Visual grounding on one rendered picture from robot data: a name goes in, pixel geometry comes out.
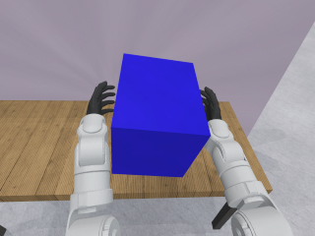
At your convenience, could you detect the table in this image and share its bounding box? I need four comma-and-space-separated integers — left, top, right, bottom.
0, 100, 273, 236

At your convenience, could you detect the left robot hand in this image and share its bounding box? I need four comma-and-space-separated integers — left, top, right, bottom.
86, 81, 116, 116

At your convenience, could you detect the robot right upper arm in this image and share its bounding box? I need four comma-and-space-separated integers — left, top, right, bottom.
230, 206, 293, 236

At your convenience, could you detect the carton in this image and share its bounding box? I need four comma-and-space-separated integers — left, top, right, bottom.
110, 53, 211, 178

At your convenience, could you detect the left robot forearm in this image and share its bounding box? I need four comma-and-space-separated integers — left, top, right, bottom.
65, 113, 113, 236

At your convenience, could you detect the right robot forearm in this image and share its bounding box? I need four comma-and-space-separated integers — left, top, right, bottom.
204, 119, 294, 236

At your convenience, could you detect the right robot hand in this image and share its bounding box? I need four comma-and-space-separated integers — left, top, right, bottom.
200, 87, 222, 122

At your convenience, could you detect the robot left upper arm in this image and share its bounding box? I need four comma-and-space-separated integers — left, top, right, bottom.
66, 214, 121, 236

